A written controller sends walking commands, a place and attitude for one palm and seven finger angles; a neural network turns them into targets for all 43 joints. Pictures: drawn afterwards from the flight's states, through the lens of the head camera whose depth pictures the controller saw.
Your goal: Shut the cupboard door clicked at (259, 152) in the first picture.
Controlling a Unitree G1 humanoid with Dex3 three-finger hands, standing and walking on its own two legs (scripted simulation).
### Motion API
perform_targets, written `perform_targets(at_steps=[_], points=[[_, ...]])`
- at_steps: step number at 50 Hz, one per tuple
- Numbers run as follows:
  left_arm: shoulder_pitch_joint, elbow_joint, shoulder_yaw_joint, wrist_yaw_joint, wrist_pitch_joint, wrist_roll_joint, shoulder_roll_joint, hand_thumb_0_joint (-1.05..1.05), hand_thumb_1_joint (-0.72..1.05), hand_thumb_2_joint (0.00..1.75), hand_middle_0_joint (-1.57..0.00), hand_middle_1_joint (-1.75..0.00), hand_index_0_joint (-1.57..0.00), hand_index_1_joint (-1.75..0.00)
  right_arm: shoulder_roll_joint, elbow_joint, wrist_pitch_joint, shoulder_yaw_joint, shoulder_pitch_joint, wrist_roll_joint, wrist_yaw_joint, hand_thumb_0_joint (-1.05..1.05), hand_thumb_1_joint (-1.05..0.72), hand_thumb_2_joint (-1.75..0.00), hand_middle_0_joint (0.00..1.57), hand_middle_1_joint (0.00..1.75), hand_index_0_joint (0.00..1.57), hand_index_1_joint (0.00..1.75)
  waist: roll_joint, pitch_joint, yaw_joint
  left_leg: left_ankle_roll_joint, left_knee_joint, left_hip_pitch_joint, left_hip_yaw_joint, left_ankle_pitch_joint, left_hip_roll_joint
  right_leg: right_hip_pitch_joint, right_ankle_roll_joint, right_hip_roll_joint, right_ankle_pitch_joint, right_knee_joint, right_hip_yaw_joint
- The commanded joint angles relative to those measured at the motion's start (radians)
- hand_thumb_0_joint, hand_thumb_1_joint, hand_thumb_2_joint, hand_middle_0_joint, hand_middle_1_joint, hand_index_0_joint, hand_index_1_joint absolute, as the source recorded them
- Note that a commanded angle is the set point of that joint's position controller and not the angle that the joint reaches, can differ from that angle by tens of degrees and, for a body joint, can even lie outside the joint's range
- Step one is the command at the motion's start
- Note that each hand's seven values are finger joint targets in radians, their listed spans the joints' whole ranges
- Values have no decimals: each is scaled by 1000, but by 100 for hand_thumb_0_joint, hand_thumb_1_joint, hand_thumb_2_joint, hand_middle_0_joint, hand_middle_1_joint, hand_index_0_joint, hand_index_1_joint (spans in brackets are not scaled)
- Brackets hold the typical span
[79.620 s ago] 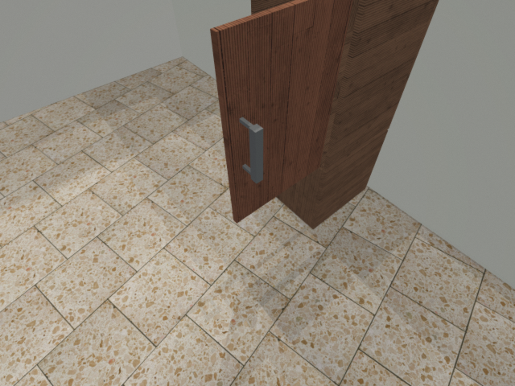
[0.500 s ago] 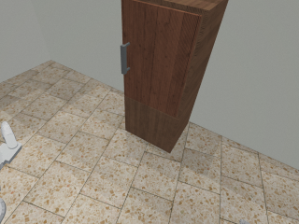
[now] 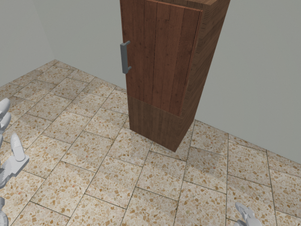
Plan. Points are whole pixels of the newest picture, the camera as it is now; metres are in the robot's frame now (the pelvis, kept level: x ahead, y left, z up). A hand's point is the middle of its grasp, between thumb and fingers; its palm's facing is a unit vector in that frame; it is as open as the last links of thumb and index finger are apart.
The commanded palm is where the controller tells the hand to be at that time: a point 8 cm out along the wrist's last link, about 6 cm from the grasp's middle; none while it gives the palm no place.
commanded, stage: stop stepping back and stand still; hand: left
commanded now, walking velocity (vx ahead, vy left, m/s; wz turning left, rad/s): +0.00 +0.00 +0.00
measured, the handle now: (126, 57) +0.93 +0.19 -0.03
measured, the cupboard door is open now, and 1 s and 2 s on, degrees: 1 1 1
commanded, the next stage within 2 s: let the arm hang, fingers relaxed in 0.72 s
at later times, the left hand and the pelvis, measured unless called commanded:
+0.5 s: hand (21, 145) +0.22 +0.28 +0.16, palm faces +0.41 -0.80 -0.44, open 7.4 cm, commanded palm +0.17 +0.32 +0.19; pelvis +0.02 +0.02 +0.01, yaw -1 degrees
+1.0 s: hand (57, 213) +0.17 +0.26 -0.06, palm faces +0.00 -0.92 -0.40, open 7.4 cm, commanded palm none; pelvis -0.01 +0.04 +0.00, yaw -1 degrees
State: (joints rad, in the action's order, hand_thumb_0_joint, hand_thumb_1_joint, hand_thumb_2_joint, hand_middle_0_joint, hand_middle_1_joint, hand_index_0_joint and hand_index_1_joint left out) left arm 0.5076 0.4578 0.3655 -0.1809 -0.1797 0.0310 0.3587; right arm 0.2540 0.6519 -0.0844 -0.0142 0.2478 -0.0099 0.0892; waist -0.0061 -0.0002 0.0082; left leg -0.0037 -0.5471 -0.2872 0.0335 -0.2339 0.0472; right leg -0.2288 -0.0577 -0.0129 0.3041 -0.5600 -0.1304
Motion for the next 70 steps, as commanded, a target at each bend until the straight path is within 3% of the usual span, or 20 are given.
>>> perform_targets(at_steps=[1,3,7,13,19,26,40,41,42,44,47,49,50,52,55,58,59,62,66,70], points=[[-60,291,163,-27,-85,5,244,0,90,90,-20,-30,-20,-30,88,-181,-63,-31,-114,18,7,0,-90,-90,20,30,20,30,149,73,2,-42,146,61,-130,187,120,15,56,62,-106,95,157],[-30,260,184,-20,-82,4,244,0,90,90,-20,-30,-20,-30,69,-178,-58,-18,-106,13,3,0,-90,-90,20,30,20,30,227,50,-7,-34,183,-21,-120,137,108,59,52,49,-132,91,131],[-1,178,168,-13,-75,13,215,0,90,90,-20,-30,-20,-30,71,-180,-56,-24,-90,19,-4,0,-90,-90,20,30,20,30,90,80,-13,-13,122,-32,-69,129,71,106,39,80,-220,142,174],[44,172,158,-7,-46,27,216,0,90,90,-20,-30,-20,-30,68,-196,-39,-19,-97,22,-6,0,-90,-90,20,30,20,30,12,140,-16,-4,83,34,-40,207,57,97,38,101,-327,145,180],[-26,231,176,-9,-43,25,259,0,90,90,-20,-30,-20,-30,69,-200,-34,-10,-119,15,7,0,-90,-90,20,30,20,30,68,112,-11,-7,126,30,-57,187,57,78,46,85,-263,149,157],[-13,200,154,-10,-47,21,221,0,90,90,-20,-30,-20,-30,65,-192,-37,-7,-107,14,6,0,-90,-90,20,30,20,30,94,98,-10,-7,162,4,-69,134,56,98,48,70,-211,163,142],[9,189,147,-8,-45,23,213,0,90,90,-20,-30,-20,-30,69,-197,-35,-12,-110,16,10,0,-90,-90,20,30,20,30,79,91,-11,-4,183,-7,-67,91,48,93,53,66,-190,189,135],[-59,-535,-293,137,85,-39,50,0,90,90,-20,-30,-20,-30,251,-22,-101,-42,-207,35,-92,0,-90,-90,20,30,20,30,98,-29,-30,-10,41,-52,-68,269,76,-47,33,131,-259,61,66],[-89,-568,-263,165,170,-41,42,0,90,90,-20,-30,-20,-30,231,1,-37,-55,-124,21,-97,0,-90,-90,20,30,20,30,116,37,-25,-2,63,4,-57,277,83,-68,22,124,-184,92,127],[-118,-608,-270,177,186,-52,23,0,90,90,-20,-30,-20,-30,217,6,-6,-49,-97,5,-93,0,-90,-90,20,30,20,30,99,38,-14,-37,94,-49,-99,211,115,-73,24,83,-33,30,99],[-169,-762,-286,184,178,-57,52,0,90,90,-20,-30,-20,-30,214,22,28,-22,-109,-4,-91,0,-90,-90,20,30,20,30,-96,53,-1,-54,107,-80,-133,129,98,-4,15,89,-35,60,126],[-202,-882,-294,180,173,-62,68,0,90,90,-20,-30,-20,-30,194,46,47,-16,-88,-7,-93,0,-90,-90,20,30,20,30,-220,73,-13,-42,51,-17,-109,112,52,-40,-12,141,-47,113,183],[-220,-939,-303,177,178,-60,56,0,90,90,-20,-30,-20,-30,166,69,59,-9,-69,-9,-93,0,-90,-90,20,30,20,30,-233,66,-22,-34,24,15,-89,83,27,-83,-28,172,-11,144,200],[-253,-1036,-322,170,188,-55,35,0,90,90,-20,-30,-20,-30,120,111,82,4,-44,-16,-93,0,-90,-90,20,30,20,30,-183,42,-34,-21,4,59,-59,61,-1,-137,-41,194,34,185,216],[-252,-1160,-333,165,191,-51,13,0,90,90,-20,-30,-20,-30,96,170,93,9,-30,-19,-91,0,-90,-90,20,30,20,30,16,24,-34,-20,69,62,-81,55,22,-127,-20,158,81,176,190],[-187,-1277,-319,162,186,-50,-20,0,90,90,-20,-30,-20,-30,83,223,89,4,-25,-22,-80,0,-90,-90,20,30,20,30,185,30,-4,-31,163,-28,-114,-25,44,7,-1,117,19,160,161],[-177,-1304,-315,162,186,-50,-16,0,90,90,-20,-30,-20,-30,90,232,91,1,-19,-19,-77,0,-90,-90,20,30,20,30,204,21,3,-32,175,-44,-123,-33,50,36,-1,109,0,162,150],[-162,-1385,-319,164,180,-45,-18,0,90,90,-20,-30,-20,-30,77,283,91,-4,14,-14,-71,0,-90,-90,20,30,20,30,193,20,4,-30,199,-57,-122,-77,52,72,-6,114,-12,190,151],[-178,-1456,-321,164,172,-44,-26,0,90,90,-20,-30,-20,-30,70,334,91,-11,72,-10,-65,0,-90,-90,20,30,20,30,39,-30,-11,-29,187,-10,-108,-56,49,17,-15,132,35,246,164],[-178,-1500,-320,162,172,-46,-31,0,90,90,-20,-30,-20,-30,58,374,94,-17,110,-11,-64,0,-90,-90,20,30,20,30,-21,-61,-19,-32,180,31,-90,-64,45,-48,-16,138,111,279,166]])
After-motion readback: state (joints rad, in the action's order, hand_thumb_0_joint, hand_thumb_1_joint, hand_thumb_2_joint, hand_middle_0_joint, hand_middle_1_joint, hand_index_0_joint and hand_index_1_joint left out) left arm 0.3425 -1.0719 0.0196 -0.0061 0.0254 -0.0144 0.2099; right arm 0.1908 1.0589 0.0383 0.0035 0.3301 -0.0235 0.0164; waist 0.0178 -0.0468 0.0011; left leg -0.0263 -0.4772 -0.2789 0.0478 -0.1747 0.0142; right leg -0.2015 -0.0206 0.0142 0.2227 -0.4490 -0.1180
